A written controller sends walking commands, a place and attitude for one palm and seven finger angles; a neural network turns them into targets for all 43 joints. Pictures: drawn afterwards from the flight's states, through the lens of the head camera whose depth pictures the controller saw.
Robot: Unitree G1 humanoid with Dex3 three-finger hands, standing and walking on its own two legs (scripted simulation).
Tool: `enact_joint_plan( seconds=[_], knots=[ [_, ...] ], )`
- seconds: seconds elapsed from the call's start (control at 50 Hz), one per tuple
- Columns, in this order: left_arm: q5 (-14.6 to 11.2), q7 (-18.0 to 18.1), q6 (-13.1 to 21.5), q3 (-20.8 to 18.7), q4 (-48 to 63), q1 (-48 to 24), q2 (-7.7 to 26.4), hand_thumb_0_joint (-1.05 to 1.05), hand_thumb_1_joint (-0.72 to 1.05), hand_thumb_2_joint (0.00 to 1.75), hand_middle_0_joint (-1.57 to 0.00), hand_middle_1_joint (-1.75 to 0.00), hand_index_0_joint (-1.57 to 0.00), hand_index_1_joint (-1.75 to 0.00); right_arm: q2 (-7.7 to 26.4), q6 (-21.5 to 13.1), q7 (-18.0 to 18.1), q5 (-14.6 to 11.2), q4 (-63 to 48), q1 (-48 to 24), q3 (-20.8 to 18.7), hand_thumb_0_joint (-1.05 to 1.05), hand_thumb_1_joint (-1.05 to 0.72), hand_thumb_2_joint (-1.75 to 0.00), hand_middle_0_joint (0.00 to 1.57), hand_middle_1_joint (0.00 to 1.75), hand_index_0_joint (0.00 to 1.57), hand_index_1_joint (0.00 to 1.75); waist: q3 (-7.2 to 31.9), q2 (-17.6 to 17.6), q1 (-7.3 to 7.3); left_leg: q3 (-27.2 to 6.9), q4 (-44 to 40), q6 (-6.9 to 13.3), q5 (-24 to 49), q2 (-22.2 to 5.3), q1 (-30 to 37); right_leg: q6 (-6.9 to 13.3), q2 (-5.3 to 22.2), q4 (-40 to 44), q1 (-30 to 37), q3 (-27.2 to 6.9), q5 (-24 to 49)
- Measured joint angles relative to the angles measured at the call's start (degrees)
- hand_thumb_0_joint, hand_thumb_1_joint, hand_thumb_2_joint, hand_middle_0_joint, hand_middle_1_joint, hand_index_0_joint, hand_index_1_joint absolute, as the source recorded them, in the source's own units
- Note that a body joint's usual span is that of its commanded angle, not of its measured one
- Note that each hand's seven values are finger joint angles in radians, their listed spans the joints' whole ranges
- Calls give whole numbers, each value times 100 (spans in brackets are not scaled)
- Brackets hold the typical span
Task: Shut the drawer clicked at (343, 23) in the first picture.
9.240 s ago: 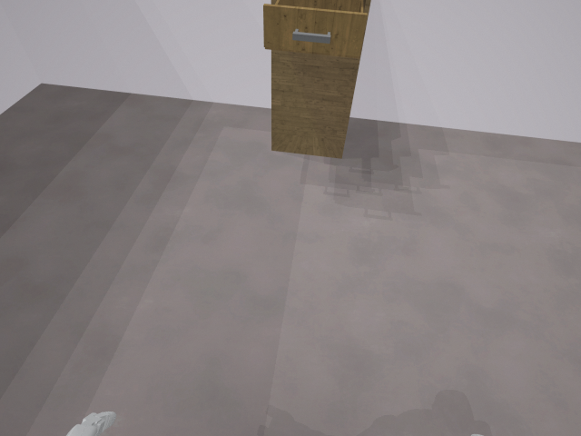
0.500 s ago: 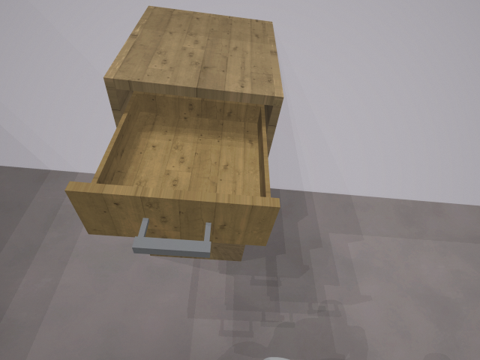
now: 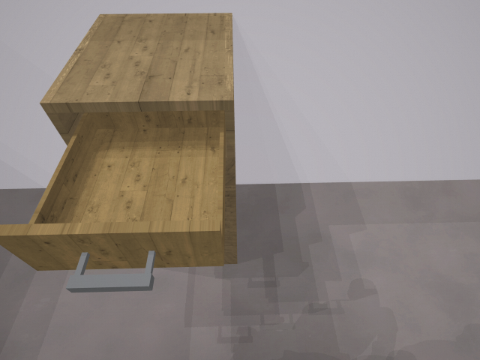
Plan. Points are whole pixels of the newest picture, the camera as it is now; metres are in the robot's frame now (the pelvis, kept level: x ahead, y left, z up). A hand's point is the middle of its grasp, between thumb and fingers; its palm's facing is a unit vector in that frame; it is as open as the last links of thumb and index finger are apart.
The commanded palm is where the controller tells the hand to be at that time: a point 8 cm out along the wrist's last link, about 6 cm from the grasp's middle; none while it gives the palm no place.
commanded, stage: come to a stop and stand still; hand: left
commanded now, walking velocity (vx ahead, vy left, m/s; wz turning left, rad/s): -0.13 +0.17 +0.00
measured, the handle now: (114, 270) +0.26 +0.22 +0.00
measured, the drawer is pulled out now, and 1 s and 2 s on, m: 0.30 0.30 0.30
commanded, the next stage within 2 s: look again from close up in 1.60 s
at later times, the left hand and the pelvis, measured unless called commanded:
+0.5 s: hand out of the picture -0.03 +0.18 -0.17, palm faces +0.01 -0.98 -0.18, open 7.3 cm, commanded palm none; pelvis -0.01 +0.01 +0.01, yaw -2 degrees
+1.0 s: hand out of the picture +0.05 +0.20 -0.17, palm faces +0.01 -0.97 -0.24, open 7.3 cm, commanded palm none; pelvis +0.02 +0.02 +0.00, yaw -1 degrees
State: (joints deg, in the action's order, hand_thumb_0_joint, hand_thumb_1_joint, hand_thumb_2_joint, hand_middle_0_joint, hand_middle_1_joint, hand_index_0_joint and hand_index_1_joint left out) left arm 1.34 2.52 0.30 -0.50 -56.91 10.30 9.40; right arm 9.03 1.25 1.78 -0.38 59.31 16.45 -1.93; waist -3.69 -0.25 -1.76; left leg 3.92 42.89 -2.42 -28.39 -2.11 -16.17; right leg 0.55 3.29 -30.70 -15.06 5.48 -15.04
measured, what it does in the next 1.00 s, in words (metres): steps on the spot: left foot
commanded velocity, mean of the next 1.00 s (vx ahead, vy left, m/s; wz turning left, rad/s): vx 0.00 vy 0.01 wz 0.00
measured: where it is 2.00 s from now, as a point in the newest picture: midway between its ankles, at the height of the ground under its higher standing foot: outside the picture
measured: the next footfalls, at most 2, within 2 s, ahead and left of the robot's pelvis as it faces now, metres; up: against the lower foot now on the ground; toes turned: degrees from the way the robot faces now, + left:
left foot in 0.06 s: +0.03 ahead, +0.11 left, +0.00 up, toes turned +5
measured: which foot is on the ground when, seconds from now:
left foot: up 0.00-0.04, down 0.06-1.00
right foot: down 0.00-1.00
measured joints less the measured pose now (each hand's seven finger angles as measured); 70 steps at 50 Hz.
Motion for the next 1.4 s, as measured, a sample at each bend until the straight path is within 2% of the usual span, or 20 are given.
enact_joint_plan(
  seconds=[0.06, 0.08, 0.1, 0.16, 0.26, 0.4, 0.52, 0.58, 0.64, 0.72, 0.86, 1.06, 1.4],
  knots=[
    [-66, -11, -32, 11, 90, -96, 0, 0, 94, 90, -20, -30, -20, -30, -8, -51, -14, -13, -87, -76, 22, 0, -91, -90, 19, 30, 20, 30, -47, 58, 42, 157, -1127, -9, 903, 104, 309, -18, -4, -46, -11, 6, 16],
    [-92, -13, -61, 5, 110, -127, 5, 0, 93, 90, -20, -30, -20, -30, -19, -55, -10, -6, -90, -115, 23, 0, -91, -90, 19, 30, 20, 30, -84, 86, 69, 186, -1328, 130, 1312, 122, 387, -30, -1, -138, -32, -7, -20],
    [-114, -13, -103, -10, 114, -154, 20, 0, 93, 90, -20, -30, -20, -30, -52, -41, -4, 10, -85, -160, 28, 0, -91, -90, 19, 30, 20, 30, -121, 162, 111, 239, -1354, 253, 1401, 156, 434, -42, 27, -201, -36, -59, -44],
    [-101, 9, -230, -51, 138, -140, 14, 0, 92, 90, -20, -30, -20, -30, -82, 15, 10, 78, -144, -195, 42, 0, -92, -90, 19, 30, 20, 30, -96, 246, 203, 326, -1372, 392, 1300, 175, 456, -81, 33, -151, -41, -145, 28],
    [-40, 18, -266, -67, 169, 68, 27, -1, 93, 90, -20, -30, -20, -30, -16, 66, -40, 104, -225, -192, 42, 1, -93, -90, 20, 30, 20, 30, -46, 167, 284, 318, -1433, 399, 1370, 150, 363, -67, -2, 57, -65, -129, 208],
    [-29, -17, -266, -9, -81, 631, 48, 0, 92, 90, -20, -30, -20, -30, -34, -6, -82, 109, -207, 4, 76, 1, -93, -90, 20, 30, 20, 30, 98, 161, 265, 342, -1673, 416, 1491, 133, 358, -84, -50, 416, -27, -146, 406],
    [-42, -34, -175, 89, -322, 907, -81, 0, 91, 90, -19, -30, -20, -30, -155, -111, -77, 71, 11, 215, 191, 0, -92, -90, 20, 30, 20, 30, 98, 191, 275, 355, -1862, 437, 1530, 158, 487, -119, -44, 606, 100, -156, 458],
    [-32, -14, -67, 189, -411, 974, -182, 0, 91, 90, -20, -30, -20, -30, -114, -60, -153, 101, -40, 274, 218, 1, -92, -90, 20, 30, 20, 30, 119, 50, 224, 298, -1438, 438, 1311, 101, 258, -133, -64, 418, 0, -102, 348],
    [-38, -52, -51, 195, -464, 1006, -223, 0, 91, 90, -20, -30, -20, -30, -57, -88, -164, 133, -107, 351, 219, 1, -91, -90, 20, 30, 20, 30, 235, -74, 142, 255, -1194, 511, 1121, 164, 177, -150, 20, 109, -87, -71, 110],
    [-46, -41, -12, 176, -471, 943, -207, 0, 91, 90, -20, -30, -20, -30, -11, -152, -112, 139, -65, 378, 253, 1, -92, -90, 20, 30, 20, 30, 377, -197, 158, 261, -1188, 550, 1023, 242, 306, -219, 100, -5, -4, -87, -33],
    [-76, 15, 32, 120, -360, 716, -136, 0, 91, 90, -20, -30, -20, -30, 88, -247, -70, 124, 49, 271, 286, 2, -93, -90, 20, 30, 20, 30, 403, -210, 184, 338, -1367, 542, 1006, 300, 599, -258, 146, -40, 161, -172, -143],
    [-78, 24, 3, 87, -322, 519, -39, 0, 92, 90, -20, -30, -20, -30, 81, -251, -76, 113, 182, 99, 303, 1, -91, -90, 20, 30, 20, 30, 290, -85, 165, 360, -1575, 447, 1077, 236, 790, -181, 64, 69, 290, -188, -128],
    [-69, -14, 14, 143, -585, 754, -155, 0, 91, 90, -20, -30, -20, -30, -52, -220, -77, 72, 472, 48, 316, 0, -91, -90, 20, 30, 20, 30, 216, 20, 224, 262, -1804, 304, 1249, 93, 925, -42, -96, 390, 492, -71, 43]
  ],
)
